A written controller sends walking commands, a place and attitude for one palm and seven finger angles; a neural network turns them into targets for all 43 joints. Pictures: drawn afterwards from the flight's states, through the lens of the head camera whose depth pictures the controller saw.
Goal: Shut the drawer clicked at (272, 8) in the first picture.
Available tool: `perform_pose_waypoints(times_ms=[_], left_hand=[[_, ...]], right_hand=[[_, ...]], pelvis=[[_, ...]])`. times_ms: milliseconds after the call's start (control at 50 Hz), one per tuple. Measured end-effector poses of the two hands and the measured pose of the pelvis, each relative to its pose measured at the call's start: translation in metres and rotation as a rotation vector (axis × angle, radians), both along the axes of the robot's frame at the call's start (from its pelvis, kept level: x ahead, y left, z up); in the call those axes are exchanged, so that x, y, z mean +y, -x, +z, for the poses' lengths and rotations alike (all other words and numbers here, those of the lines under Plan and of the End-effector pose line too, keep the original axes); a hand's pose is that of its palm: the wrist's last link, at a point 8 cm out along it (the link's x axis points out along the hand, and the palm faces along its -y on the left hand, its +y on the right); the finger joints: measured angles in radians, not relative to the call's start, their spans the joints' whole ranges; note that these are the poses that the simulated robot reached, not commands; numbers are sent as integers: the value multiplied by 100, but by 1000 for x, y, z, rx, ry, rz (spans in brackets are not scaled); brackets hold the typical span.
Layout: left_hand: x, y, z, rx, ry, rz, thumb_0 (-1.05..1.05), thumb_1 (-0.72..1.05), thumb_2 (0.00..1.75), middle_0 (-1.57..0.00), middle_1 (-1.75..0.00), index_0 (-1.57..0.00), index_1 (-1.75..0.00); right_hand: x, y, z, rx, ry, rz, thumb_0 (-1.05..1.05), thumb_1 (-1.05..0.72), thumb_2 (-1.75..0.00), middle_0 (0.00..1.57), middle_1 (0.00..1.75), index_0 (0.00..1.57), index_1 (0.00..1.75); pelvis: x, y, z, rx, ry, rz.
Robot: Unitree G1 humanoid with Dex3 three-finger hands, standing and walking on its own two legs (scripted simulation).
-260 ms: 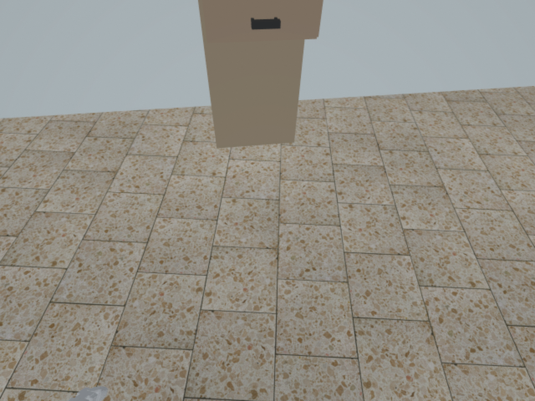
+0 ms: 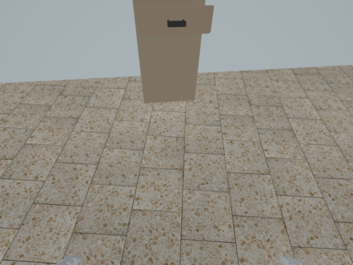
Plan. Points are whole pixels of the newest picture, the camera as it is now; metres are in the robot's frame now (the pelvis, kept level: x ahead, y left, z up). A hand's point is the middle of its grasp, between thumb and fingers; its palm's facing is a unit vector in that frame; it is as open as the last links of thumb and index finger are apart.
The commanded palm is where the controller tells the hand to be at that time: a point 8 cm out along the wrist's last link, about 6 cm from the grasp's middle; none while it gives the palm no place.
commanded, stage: stand and wait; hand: left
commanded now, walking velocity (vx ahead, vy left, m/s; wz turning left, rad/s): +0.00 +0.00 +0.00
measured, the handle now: (176, 22) +1.29 +0.08 +0.04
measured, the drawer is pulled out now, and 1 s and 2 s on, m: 0.29 0.29 0.29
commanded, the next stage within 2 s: look at it before walking up in 0.56 s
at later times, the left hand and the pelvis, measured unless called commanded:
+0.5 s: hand out of the picture +0.06 +0.24 -0.15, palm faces -0.03 -0.94 -0.34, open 7.4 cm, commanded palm none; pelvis -0.02 -0.01 +0.00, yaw +0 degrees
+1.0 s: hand out of the picture +0.05 +0.23 -0.15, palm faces -0.04 -0.94 -0.33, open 7.4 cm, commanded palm none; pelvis -0.02 -0.02 +0.01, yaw +0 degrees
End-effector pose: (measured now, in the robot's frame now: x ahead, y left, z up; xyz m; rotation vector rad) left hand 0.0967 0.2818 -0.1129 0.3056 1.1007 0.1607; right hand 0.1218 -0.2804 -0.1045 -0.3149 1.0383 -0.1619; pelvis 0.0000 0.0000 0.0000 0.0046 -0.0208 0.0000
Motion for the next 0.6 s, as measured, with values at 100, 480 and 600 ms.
perform_pose_waypoints(times_ms=[100, 480, 600], left_hand=[[-1, 13, -2, 31, 0, 11, 1, 90, 90, -20, -30, -20, -30], [1, 47, 0, 108, -25, 28, 1, 90, 90, -20, -30, -20, -30], [-3, 45, 1, 90, -22, 21, 1, 90, 90, -20, -30, -20, -30]], right_hand=[[-6, 12, -1, 30, 6, -14, 1, -91, -90, 20, 30, 20, 30], [-26, 71, -10, 161, 16, -67, 1, -91, -90, 20, 30, 20, 30], [-26, 76, -11, 160, 8, -66, 1, -91, -90, 20, 30, 20, 30]], pelvis=[[-3, 2, 1, -3, 0, -1], [-11, 15, 5, -15, 0, -4], [-13, 20, 5, -17, -1, -4]])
